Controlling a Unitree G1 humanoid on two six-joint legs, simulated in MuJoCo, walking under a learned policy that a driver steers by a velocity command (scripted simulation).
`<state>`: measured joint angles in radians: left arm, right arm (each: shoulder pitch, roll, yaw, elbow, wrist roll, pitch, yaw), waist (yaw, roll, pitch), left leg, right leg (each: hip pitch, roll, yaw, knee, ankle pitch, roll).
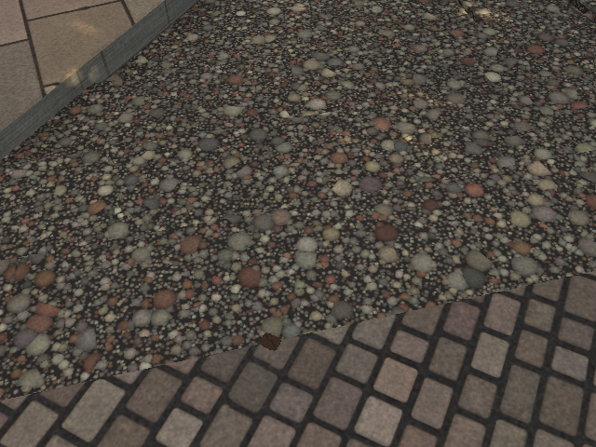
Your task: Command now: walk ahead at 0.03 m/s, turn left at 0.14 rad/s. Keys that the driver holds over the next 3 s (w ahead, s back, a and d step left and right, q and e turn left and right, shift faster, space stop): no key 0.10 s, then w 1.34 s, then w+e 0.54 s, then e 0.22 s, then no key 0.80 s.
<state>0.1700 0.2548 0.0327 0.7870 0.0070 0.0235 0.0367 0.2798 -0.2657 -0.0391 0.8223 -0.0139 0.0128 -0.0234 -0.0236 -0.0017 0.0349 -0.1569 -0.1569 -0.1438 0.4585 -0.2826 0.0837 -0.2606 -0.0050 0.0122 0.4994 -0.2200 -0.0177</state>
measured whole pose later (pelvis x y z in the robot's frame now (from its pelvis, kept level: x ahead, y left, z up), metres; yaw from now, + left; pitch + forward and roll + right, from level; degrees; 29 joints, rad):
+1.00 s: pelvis +0.31 -0.04 +0.01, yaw +0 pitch -1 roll -1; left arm 0.28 0.24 0.05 0.93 0.02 -0.07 -0.01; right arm 0.27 -0.25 -0.03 0.98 -0.03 -0.06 0.02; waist -0.01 0.03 0.06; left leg -0.44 0.05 -0.01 1.12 -0.29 0.08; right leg -0.21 0.06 -0.11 0.39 -0.17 -0.10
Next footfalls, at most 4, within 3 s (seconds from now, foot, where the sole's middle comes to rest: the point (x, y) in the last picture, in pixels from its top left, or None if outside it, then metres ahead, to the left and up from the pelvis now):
0.38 left None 0.04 0.10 -0.77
0.82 right None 0.37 -0.10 -0.77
1.36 left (276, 371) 0.67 0.08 -0.77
1.94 right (347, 280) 0.95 -0.11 -0.81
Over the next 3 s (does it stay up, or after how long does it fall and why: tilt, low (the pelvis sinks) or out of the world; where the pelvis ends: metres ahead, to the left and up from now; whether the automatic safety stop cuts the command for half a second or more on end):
stays up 1.07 -0.13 -0.03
